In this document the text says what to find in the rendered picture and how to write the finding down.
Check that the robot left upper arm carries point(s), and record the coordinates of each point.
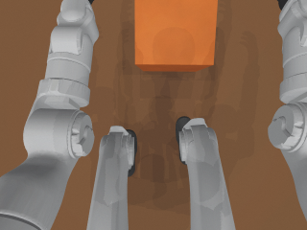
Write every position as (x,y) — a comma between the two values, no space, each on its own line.
(31,194)

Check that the robot right upper arm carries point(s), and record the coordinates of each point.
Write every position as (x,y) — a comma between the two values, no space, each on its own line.
(288,132)

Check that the robot left forearm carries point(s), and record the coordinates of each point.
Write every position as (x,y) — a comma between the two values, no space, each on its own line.
(69,60)

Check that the robot left foot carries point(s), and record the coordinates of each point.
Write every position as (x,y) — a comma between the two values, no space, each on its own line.
(132,134)

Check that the robot right hand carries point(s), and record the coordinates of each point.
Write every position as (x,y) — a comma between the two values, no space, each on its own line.
(281,3)

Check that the robot right forearm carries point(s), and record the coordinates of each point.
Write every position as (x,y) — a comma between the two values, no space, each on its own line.
(293,29)

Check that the robot left thigh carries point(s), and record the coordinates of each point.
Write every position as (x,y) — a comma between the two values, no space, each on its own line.
(109,202)

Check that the carton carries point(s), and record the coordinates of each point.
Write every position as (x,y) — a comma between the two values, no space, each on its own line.
(174,35)

